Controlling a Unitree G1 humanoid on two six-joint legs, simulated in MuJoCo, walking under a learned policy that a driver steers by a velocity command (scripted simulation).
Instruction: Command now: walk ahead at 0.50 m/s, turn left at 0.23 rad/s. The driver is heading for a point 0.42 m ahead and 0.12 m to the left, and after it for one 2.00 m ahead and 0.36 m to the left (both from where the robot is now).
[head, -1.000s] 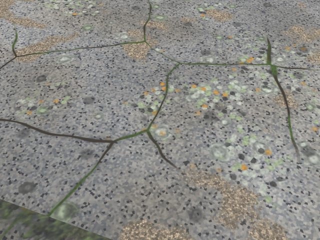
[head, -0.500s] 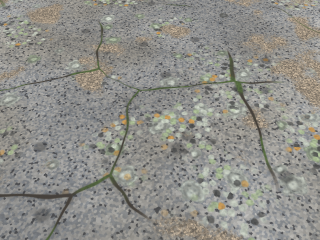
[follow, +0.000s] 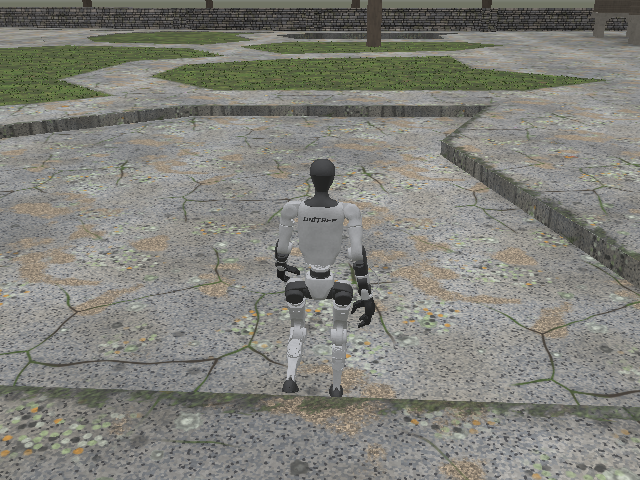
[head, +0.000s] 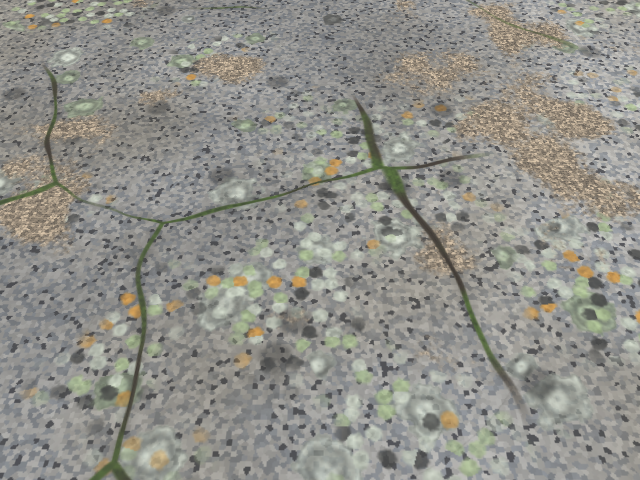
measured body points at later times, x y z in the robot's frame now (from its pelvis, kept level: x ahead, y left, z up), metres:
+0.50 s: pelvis +0.26 +0.09 -0.04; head +0.31 +0.11 +0.41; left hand +0.24 +0.37 -0.17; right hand +0.53 -0.09 -0.12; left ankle +0.33 +0.18 -0.75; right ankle +0.14 -0.10 -0.65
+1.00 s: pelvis +0.40 +0.10 -0.02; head +0.44 +0.10 +0.42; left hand +0.46 +0.40 -0.13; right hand +0.63 -0.09 -0.14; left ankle +0.33 +0.18 -0.73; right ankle +0.49 +0.01 -0.75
